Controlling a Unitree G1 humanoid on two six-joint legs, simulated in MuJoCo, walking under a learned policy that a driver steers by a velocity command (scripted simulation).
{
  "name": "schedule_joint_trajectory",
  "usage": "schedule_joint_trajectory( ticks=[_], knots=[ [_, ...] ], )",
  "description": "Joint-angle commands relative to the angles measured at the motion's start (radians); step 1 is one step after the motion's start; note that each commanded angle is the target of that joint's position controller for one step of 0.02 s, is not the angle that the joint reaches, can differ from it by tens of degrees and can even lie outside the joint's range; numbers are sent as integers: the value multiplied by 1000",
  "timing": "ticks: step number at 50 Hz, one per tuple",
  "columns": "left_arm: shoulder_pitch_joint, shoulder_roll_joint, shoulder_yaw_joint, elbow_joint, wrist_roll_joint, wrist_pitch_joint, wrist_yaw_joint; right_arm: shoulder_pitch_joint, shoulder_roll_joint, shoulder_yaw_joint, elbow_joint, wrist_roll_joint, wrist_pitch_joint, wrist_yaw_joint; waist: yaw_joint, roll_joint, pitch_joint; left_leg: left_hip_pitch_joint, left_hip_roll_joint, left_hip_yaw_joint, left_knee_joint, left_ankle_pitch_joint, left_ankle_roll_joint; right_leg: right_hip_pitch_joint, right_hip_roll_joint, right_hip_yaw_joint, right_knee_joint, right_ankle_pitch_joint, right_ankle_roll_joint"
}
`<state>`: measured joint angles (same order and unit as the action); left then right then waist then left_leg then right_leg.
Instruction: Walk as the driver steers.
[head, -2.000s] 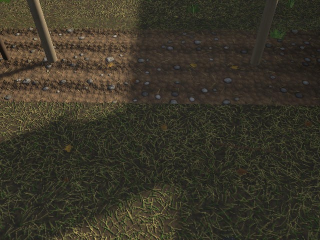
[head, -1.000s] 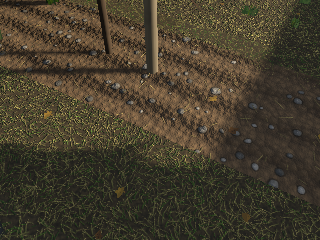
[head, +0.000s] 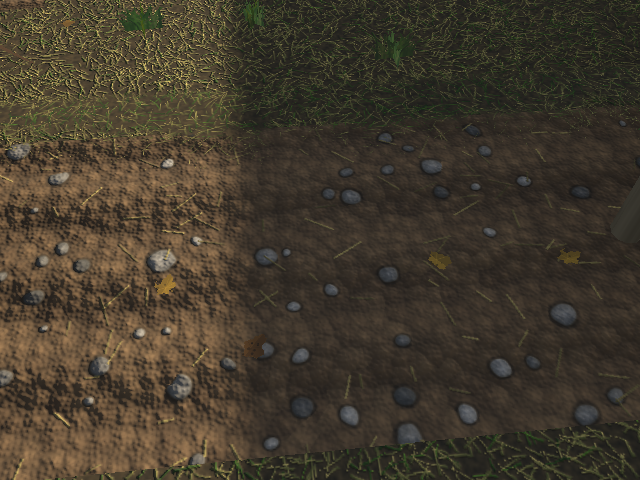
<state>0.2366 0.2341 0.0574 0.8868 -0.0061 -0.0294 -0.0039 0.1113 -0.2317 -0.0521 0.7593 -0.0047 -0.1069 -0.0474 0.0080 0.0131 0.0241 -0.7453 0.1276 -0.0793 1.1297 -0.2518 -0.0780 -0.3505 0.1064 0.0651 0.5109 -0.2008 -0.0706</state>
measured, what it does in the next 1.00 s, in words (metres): walks ahead: left foot, then right foot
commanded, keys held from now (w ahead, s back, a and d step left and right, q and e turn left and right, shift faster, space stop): w+e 0.12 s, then w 0.64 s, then w+q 0.24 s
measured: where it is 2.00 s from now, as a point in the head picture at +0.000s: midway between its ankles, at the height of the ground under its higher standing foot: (316, 249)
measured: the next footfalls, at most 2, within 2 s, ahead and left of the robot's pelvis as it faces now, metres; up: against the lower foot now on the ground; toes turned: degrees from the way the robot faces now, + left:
left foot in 0.16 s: +0.23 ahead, +0.17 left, +0.00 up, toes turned -7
right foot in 0.64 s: +0.43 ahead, -0.12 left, +0.00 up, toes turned -11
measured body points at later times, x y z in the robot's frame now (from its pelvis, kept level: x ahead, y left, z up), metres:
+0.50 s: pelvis +0.24 +0.05 +0.01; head +0.26 +0.06 +0.46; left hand +0.47 +0.26 -0.10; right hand +0.16 -0.21 -0.11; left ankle +0.19 +0.18 -0.73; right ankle +0.36 -0.13 -0.69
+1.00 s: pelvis +0.48 -0.03 +0.01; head +0.50 -0.04 +0.46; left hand +0.52 +0.23 -0.12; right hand +0.63 -0.30 -0.10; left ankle +0.70 +0.11 -0.67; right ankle +0.39 -0.11 -0.73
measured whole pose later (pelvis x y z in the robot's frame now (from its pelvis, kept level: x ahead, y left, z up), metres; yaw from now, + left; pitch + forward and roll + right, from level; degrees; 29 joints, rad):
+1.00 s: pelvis +0.48 -0.03 +0.01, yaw -5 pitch +2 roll -2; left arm 0.34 0.22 0.07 0.95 0.00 -0.10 0.00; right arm 0.08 -0.26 -0.07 0.87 0.02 -0.07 0.01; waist 0.06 0.05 -0.01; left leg -0.74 0.09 -0.06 0.71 0.11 0.05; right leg 0.00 0.06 -0.11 0.19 -0.24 -0.05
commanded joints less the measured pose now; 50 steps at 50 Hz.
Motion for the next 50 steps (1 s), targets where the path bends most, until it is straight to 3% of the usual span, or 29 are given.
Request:
schedule_joint_trajectory(
  ticks=[1, 3, 4, 6, 7, 8, 9, 10, 11, 12, 13, 15, 19, 22, 28, 30, 31, 32, 33, 34, 35, 36, 37, 38, 39, 40, 42, 47, 50],
  knots=[
    [-137, 176, 49, -124, -13, -35, 31, 77, -55, -20, -29, 4, 0, 5, -52, -110, -110, 403, -63, 42, -362, 310, -24, -234, -184, 160, -211, 186, -204],
    [-72, 163, 52, -108, -25, -25, 38, 24, -70, -22, -53, 30, 12, 13, -32, -126, -107, 380, -68, 10, -444, 248, -14, -134, -224, 245, -189, 38, -187],
    [-47, 148, 52, -107, -26, -20, 40, 3, -95, -30, -63, 35, 13, 17, -32, -110, -97, 388, -74, 6, -484, 205, -2, -112, -231, 288, -165, -73, -165],
    [-10, 121, 48, -110, -24, -12, 37, 30, -124, -50, -55, 24, 9, 30, -53, -105, -90, 464, -96, 23, -528, 108, 40, -108, -199, 323, -78, -243, -119],
    [4, 77, 35, -106, -20, -11, 36, 109, -132, -58, -27, 16, 5, 34, -88, -94, -100, 547, -80, 34, -557, 50, 67, -138, -157, 284, 25, -298, -85],
    [37, -10, 13, -100, -16, -14, 32, 238, -165, -67, 4, -1, -3, 35, -119, 49, -147, 714, 79, -135, -623, -72, 123, -266, -56, 158, 356, -355, -28],
    [133, -22, 10, -141, -43, -34, 25, 341, -272, -91, 39, -27, -6, 50, -68, 408, -185, 872, 296, -685, -846, -360, 285, -525, 24, 74, 654, -426, -10],
    [100, 85, 33, -125, -41, -42, 23, 315, -202, -78, 26, -12, -12, 54, -84, 288, -134, 848, 300, -784, -900, -601, 308, -637, -45, 127, 791, -362, -17],
    [7, 129, 47, -139, -33, -41, 23, 255, -164, -68, 18, 1, -11, 52, -91, 198, -40, 777, 258, -634, -885, -530, 279, -684, -71, 121, 819, -247, -27],
    [-27, 119, 47, -138, -16, -36, 27, 184, -148, -62, 8, -4, -6, 50, -66, 125, -26, 690, 201, -487, -873, -370, 254, -634, -100, 105, 781, -156, -25],
    [-32, 108, 47, -138, -4, -34, 28, 130, -129, -54, 11, -5, -1, 46, -34, 112, -27, 613, 166, -394, -881, -242, 244, -568, -123, 110, 708, -94, -17],
    [-16, 94, 49, -127, -4, -29, 22, 103, -102, -45, 26, -5, -2, 42, 0, 134, -50, 539, 117, -251, -913, -65, 234, -448, -155, 58, 612, -26, 4],
    [-111, 40, 31, -144, 5, -32, 13, 191, -122, -52, 88, 13, -3, 31, -26, 80, -69, 575, 104, -110, -945, 179, 251, -388, -172, -6, 363, 115, 29],
    [-198, 19, 19, -164, -7, -39, 2, 242, -139, -56, 126, 28, 4, 24, -54, 99, -55, 597, 94, -44, -956, 182, 245, -321, -155, -40, 184, 197, 42],
    [-311, 41, 15, -193, -17, -54, -18, 301, -167, -65, 189, 40, 18, 30, -83, 111, 9, 680, 144, -44, -913, 208, 246, -239, -134, -83, 9, 99, 10],
    [-236, 67, 30, -172, -14, -58, -20, 279, -180, -66, 199, 45, 26, 30, -23, 110, -29, 679, 132, -17, -810, 401, 223, -69, -97, -117, -66, 91, -23],
    [-117, 107, 52, -130, -10, -55, -14, 266, -170, -61, 200, 44, 26, 32, 33, 91, -105, 639, 90, 28, -674, 557, 201, 126, -79, -124, -80, 101, -50],
    [84, 176, 79, -84, -3, -56, -6, 228, -146, -49, 178, 30, 23, 34, 121, 27, -234, 465, 37, 85, -411, 473, 159, 430, -208, 27, -54, 127, -108],
    [192, 279, 98, -58, 1, -49, -3, 282, -42, -11, 143, 17, 1, 41, 111, -225, -338, 55, -114, 135, -25, 0, 94, 770, -455, 443, -122, 24, -251],
    [227, 208, 76, -51, -5, -47, -3, 278, -94, -24, 161, 27, -24, 49, 118, -243, -382, -66, -118, -3, 147, -297, 103, 771, -501, 619, -199, -30, -289],
    [131, 153, 56, -65, -7, -47, -2, 215, -148, -40, 142, 47, -35, 53, 96, -191, -255, -137, -62, -11, 191, -226, 121, 669, -459, 472, -207, -22, -244],
    [56, 122, 46, -85, -4, -47, -4, 161, -148, -39, 135, 45, -35, 51, 72, -132, -187, -103, -19, 13, 151, -136, 128, 536, -408, 346, -232, 25, -209],
    [-3, 97, 38, -92, 1, -49, -8, 128, -136, -42, 130, 29, -31, 44, 46, -87, -121, -66, 4, 19, 78, -69, 122, 412, -372, 281, -275, 69, -191],
    [-34, 73, 30, -92, 8, -55, -11, 124, -129, -47, 130, 20, -19, 38, 15, -90, -92, -9, 25, 13, 28, -28, 119, 331, -345, 233, -305, 130, -176],
    [-40, 68, 30, -84, 9, -58, -13, 140, -105, -45, 134, 24, -5, 38, -7, -97, -81, 26, 29, 13, 4, -5, 116, 286, -339, 194, -327, 161, -171],
    [-29, 76, 33, -72, 8, -66, -12, 146, -81, -40, 136, 28, 8, 38, -18, -95, -70, 29, 32, 14, -19, 15, 113, 260, -342, 162, -345, 198, -171],
    [3, 99, 39, -47, 9, -77, -6, 111, -71, -39, 124, 28, 25, 36, -19, -73, -38, -10, 26, 6, -88, 93, 106, 244, -343, 98, -369, 267, -164],
    [26, 118, 37, -12, 11, -84, 9, -37, -57, -27, 74, 26, 27, 57, 12, -68, 5, 46, -31, 18, -379, 379, 121, 206, -301, -80, -395, 310, -102],
    [78, 131, 38, 21, 3, -84, 15, -134, -48, -15, 35, 26, 31, 73, 44, -55, 36, 61, -48, 48, -480, 432, 134, 267, -322, -126, -404, 302, -87]
  ],
)
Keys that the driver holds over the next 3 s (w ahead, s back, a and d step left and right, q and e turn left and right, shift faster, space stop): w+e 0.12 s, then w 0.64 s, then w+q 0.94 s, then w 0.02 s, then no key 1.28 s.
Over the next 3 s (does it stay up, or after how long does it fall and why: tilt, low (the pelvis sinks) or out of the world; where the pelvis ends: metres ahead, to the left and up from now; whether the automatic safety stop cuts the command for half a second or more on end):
stays up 1.10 0.05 0.00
